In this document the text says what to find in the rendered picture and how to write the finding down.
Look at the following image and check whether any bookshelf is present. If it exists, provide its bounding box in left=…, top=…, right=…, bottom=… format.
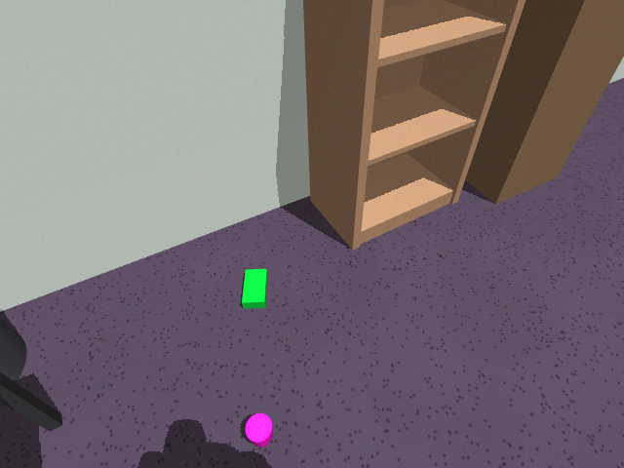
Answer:
left=303, top=0, right=526, bottom=251

